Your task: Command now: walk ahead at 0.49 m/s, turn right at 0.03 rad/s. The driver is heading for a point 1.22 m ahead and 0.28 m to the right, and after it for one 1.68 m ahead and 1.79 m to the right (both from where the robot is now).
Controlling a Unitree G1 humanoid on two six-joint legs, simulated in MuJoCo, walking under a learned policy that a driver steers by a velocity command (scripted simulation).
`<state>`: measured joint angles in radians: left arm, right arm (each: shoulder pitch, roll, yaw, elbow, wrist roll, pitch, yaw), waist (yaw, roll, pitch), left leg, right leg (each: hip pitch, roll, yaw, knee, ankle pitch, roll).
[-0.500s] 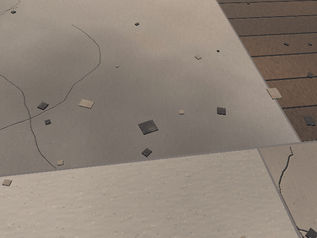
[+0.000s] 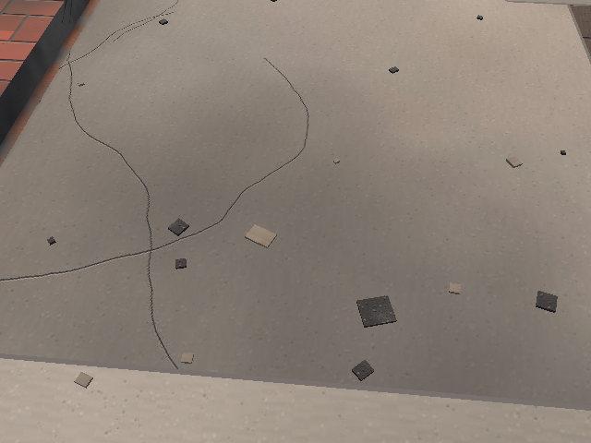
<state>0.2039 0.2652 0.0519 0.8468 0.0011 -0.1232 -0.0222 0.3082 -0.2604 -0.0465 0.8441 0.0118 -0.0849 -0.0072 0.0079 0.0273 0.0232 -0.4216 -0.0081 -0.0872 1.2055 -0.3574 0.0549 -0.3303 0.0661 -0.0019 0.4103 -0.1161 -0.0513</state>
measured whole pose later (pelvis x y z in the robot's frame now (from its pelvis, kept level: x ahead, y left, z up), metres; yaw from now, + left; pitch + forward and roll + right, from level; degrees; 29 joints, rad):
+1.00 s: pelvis +0.48 -0.11 +0.00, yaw -29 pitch +1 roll -1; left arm 0.24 0.26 0.06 0.70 0.00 -0.07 -0.04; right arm 0.23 -0.30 -0.05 0.79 0.02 -0.10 0.00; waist 0.00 0.03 0.04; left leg -0.57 0.13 -0.03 1.18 -0.29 0.00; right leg -0.28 0.09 -0.04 0.43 -0.18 -0.10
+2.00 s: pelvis +1.01 -0.29 +0.00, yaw +1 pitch +2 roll +0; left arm 0.21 0.26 0.05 0.71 0.01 -0.11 -0.02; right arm 0.30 -0.30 -0.06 0.69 0.01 -0.03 -0.01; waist 0.01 0.04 0.00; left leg -0.44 -0.04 -0.10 1.17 -0.42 0.01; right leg -0.33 0.03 0.00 0.49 -0.19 -0.03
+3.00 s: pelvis +1.11 -0.33 +0.01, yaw -28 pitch +3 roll +3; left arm 0.19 0.30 0.06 0.62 0.00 0.03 0.03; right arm 0.11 -0.30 -0.09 0.73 0.00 0.01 -0.04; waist 0.01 0.02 0.03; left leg -0.49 -0.02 -0.08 0.87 -0.34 -0.08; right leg -0.31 0.07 0.14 0.47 -0.19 -0.06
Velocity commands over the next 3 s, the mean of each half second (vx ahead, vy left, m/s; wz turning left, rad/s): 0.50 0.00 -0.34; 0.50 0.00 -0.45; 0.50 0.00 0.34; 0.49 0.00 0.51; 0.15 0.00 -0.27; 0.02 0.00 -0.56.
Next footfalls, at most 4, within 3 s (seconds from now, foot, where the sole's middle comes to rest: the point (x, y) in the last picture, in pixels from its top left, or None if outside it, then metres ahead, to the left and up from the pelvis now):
0.30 left None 0.31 0.14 -0.77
0.82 right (403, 429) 0.50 -0.20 -0.77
1.38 left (368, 284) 0.88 -0.15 -0.77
1.86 right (449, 222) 1.09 -0.40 -0.77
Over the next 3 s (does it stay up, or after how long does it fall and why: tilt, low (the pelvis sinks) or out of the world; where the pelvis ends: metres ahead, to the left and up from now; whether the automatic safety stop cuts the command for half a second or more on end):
stays up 1.11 -0.33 0.01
